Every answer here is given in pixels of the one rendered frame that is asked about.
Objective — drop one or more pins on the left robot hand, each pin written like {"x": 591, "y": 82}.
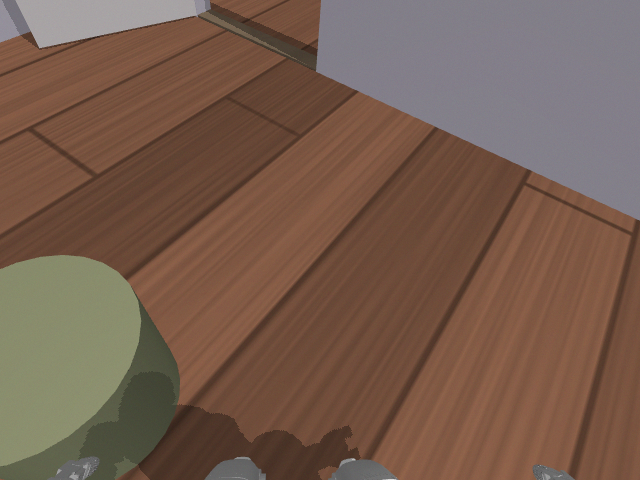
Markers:
{"x": 77, "y": 470}

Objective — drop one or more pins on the right robot hand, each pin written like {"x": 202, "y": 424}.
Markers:
{"x": 542, "y": 472}

